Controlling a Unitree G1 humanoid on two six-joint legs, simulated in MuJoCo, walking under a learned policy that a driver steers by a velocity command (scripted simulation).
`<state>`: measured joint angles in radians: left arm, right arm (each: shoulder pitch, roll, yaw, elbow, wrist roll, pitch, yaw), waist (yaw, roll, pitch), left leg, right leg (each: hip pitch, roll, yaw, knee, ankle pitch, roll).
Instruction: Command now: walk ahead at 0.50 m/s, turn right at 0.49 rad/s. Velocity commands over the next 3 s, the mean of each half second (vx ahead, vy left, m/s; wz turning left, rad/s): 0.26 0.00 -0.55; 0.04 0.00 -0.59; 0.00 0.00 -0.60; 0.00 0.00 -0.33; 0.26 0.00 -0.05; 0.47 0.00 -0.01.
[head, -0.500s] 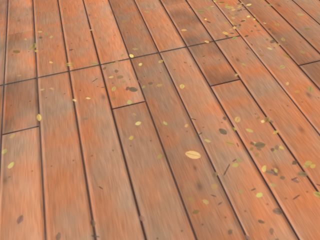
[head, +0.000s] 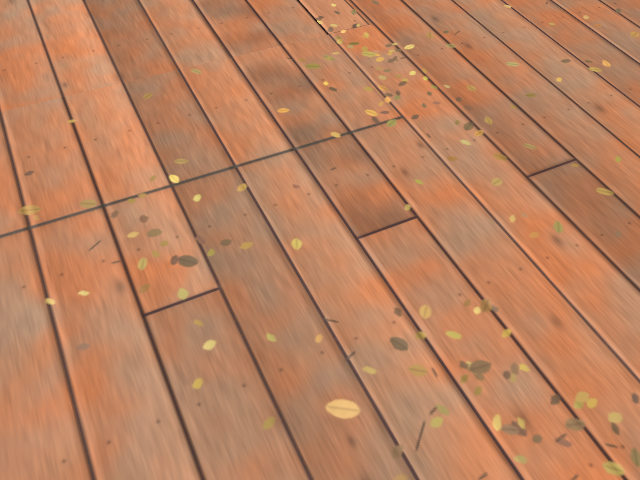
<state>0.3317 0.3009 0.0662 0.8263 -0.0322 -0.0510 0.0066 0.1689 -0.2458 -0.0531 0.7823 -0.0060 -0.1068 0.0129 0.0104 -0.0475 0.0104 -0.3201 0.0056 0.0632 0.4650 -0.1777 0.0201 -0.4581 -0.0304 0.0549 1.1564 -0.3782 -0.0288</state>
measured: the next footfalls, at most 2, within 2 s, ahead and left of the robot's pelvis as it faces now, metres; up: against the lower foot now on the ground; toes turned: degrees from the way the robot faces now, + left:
right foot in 0.34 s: +0.29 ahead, -0.15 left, +0.00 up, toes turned -14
left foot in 0.82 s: +0.34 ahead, +0.06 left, +0.00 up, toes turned -33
